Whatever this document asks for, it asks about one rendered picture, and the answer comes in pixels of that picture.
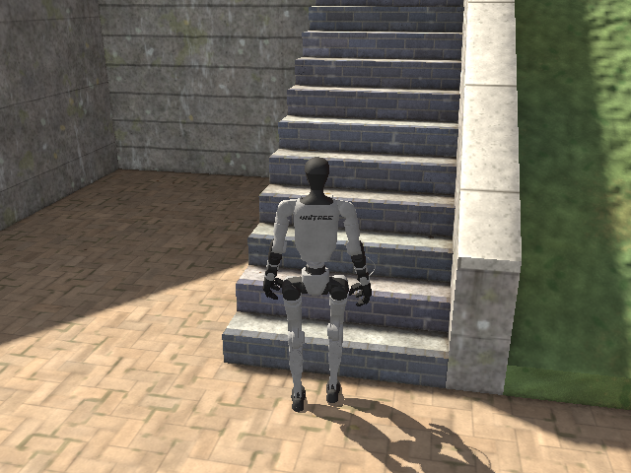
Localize stairs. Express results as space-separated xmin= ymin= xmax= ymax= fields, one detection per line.
xmin=222 ymin=0 xmax=464 ymax=388

